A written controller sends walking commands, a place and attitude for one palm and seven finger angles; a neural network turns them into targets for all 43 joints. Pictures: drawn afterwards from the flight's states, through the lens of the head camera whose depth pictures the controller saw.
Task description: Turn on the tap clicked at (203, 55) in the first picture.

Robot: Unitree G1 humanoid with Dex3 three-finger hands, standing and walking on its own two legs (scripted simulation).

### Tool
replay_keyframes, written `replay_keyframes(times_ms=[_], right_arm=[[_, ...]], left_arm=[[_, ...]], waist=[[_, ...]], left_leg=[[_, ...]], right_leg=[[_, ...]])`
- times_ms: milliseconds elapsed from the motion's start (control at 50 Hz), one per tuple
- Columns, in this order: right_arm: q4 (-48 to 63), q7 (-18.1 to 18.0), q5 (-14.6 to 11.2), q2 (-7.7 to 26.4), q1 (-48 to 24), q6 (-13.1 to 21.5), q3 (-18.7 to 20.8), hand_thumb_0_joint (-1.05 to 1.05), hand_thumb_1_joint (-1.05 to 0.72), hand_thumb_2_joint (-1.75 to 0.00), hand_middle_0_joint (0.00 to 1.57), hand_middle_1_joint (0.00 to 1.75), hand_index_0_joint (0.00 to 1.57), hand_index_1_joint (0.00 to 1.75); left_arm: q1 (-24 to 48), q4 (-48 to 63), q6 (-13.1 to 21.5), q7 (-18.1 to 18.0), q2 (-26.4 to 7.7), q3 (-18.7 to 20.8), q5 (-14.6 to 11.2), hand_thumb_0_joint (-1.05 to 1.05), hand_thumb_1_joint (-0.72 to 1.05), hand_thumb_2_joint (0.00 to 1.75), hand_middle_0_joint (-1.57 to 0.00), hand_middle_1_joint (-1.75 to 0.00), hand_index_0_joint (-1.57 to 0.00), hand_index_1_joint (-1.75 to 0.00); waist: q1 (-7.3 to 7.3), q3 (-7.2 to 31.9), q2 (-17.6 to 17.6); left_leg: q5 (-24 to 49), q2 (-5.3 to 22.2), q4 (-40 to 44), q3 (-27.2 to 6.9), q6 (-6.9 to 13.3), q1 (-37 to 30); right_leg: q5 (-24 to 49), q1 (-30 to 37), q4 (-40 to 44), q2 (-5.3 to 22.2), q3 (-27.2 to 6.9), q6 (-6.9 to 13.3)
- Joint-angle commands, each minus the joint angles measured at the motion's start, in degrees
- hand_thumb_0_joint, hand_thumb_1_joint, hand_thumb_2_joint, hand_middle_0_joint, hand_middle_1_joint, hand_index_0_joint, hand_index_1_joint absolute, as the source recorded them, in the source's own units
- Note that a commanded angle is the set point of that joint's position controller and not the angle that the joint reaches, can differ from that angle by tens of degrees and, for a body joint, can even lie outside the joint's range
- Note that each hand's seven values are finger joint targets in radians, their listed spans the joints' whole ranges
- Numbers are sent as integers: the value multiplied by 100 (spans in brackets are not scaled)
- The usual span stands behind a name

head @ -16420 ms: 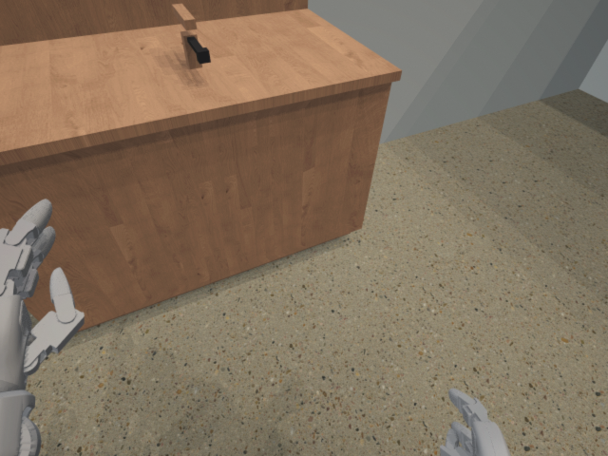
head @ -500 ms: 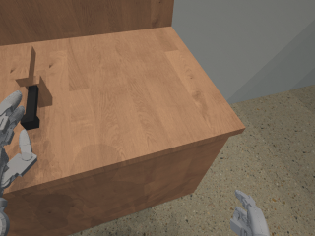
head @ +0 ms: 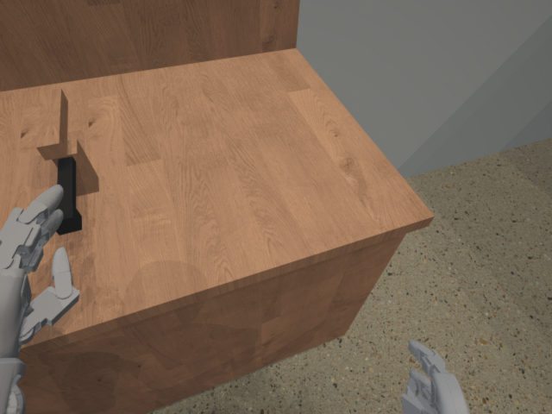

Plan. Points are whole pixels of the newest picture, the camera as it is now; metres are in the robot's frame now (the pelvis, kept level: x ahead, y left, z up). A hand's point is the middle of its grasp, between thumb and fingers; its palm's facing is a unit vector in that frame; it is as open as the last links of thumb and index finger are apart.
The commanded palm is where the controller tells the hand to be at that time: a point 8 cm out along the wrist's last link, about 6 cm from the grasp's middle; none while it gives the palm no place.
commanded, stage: come to a stop and stand still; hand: left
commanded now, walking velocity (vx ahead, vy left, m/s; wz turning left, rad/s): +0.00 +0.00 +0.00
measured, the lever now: (66, 219) +0.33 +0.31 +0.10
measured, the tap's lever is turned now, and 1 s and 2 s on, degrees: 0 0 0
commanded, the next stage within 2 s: look again from close up in 0.58 s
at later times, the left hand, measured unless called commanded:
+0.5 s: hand (4, 261) +0.23 +0.31 +0.15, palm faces +0.40 -0.84 -0.37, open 7.4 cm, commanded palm +0.17 +0.33 +0.18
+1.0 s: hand (17, 271) +0.23 +0.29 +0.15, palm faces +0.40 -0.83 -0.38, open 7.4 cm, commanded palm +0.17 +0.32 +0.18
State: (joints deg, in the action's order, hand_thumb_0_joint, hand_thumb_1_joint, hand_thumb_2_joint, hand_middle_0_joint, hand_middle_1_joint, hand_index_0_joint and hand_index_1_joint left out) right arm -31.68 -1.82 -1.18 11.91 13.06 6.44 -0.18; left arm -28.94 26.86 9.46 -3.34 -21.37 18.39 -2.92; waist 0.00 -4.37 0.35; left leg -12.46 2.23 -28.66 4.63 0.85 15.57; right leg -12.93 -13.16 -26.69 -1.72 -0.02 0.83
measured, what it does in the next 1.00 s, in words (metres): stands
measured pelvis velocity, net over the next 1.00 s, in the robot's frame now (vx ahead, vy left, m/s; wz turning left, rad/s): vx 0.02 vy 0.03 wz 0.04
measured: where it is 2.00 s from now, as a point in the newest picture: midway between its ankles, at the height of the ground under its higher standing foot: outside the picture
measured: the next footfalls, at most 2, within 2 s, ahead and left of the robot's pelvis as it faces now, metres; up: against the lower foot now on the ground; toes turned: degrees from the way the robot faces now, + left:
none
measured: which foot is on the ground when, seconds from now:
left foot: down 0.00-1.00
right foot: down 0.00-1.00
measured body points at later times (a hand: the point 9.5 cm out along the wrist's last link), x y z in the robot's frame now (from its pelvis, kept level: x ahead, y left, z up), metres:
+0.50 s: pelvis +0.02 +0.05 +0.00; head +0.06 +0.08 +0.45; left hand +0.21 +0.35 +0.17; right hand +0.23 -0.15 -0.06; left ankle +0.03 +0.11 -0.74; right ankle +0.02 -0.11 -0.74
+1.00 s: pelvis +0.02 +0.03 +0.00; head +0.04 +0.05 +0.45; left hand +0.20 +0.33 +0.17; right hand +0.20 -0.19 -0.07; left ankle +0.03 +0.11 -0.74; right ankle +0.02 -0.11 -0.74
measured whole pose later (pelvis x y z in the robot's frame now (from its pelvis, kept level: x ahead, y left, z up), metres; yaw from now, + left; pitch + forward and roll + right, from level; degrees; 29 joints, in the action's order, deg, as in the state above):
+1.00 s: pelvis +0.02 +0.03 +0.00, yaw +2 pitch +0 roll -2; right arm -32.7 -2.2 -1.3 11.8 11.7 4.9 -0.9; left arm -25.4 25.8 10.3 -6.0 -20.6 19.6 -2.3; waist 1.2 -3.0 0.0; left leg -12.6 -0.6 -26.4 3.4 3.3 13.6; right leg -11.9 -8.8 -21.1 0.9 1.4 -1.8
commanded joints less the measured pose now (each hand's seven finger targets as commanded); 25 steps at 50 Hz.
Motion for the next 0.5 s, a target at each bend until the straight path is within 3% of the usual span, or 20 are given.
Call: replay_keyframes(times_ms=[0,120,180,240,260,280,360,380,460,480], right_arm=[[887,-82,-3,637,-640,464,181,0,-90,-90,20,30,20,30],[755,26,10,684,-558,574,191,0,-90,-90,20,30,20,30],[736,64,12,685,-596,513,176,0,-90,-90,20,30,20,30],[788,64,10,646,-599,455,170,0,-90,-90,20,30,20,30],[790,56,4,633,-683,432,140,0,-90,-90,20,30,20,30],[794,55,23,641,-629,412,154,0,-90,-90,20,30,20,30],[839,52,5,598,-698,380,140,0,-90,-90,20,30,20,30],[826,60,34,625,-615,357,146,0,-90,-90,20,30,20,30],[821,75,1,628,-648,343,170,0,-90,-90,20,30,20,30],[811,89,31,659,-577,313,179,0,-90,-90,20,30,20,30]], left_arm=[[1293,1350,522,-374,-1152,1113,12,0,90,90,-20,-30,-20,-30],[1220,1002,488,-316,-656,550,120,0,90,90,-20,-30,-20,-30],[1116,895,458,-321,-597,485,164,0,90,90,-20,-30,-20,-30],[1142,1035,480,-344,-799,680,166,0,90,90,-20,-30,-20,-30],[1102,1123,473,-359,-964,857,169,0,90,90,-20,-30,-20,-30],[1134,1165,494,-341,-841,755,149,0,90,90,-20,-30,-20,-30],[1032,1399,490,-361,-1037,952,128,0,90,90,-20,-30,-20,-30],[1017,1356,498,-335,-852,778,102,0,90,90,-20,-30,-20,-30],[957,1468,465,-363,-933,839,130,0,90,90,-20,-30,-20,-30],[936,1405,468,-340,-812,704,109,0,90,90,-20,-30,-20,-30]], waist=[[142,835,-827],[134,850,-307],[134,807,-551],[144,861,-457],[153,937,-502],[136,1014,-449],[144,1228,-639],[131,1220,-645],[122,1296,-715],[107,1277,-654]], left_leg=[[-552,362,820,-622,163,-437],[-330,361,812,-687,147,-553],[-218,419,975,-784,135,-503],[-8,434,948,-825,137,-432],[259,399,938,-802,93,-532],[488,411,873,-797,99,-568],[1556,413,690,-742,-23,-960],[1729,434,663,-762,-20,-933],[2276,469,562,-740,-134,-1195],[2250,505,596,-764,-112,-1184]], right_leg=[[-96,84,550,407,-311,59],[273,146,623,379,-138,5],[298,141,503,334,-4,-19],[488,296,469,355,17,-8],[596,303,419,339,44,-11],[719,352,401,353,83,-3],[1037,375,273,372,124,4],[984,374,285,369,161,-1],[1009,327,255,378,177,18],[828,284,260,367,195,8]])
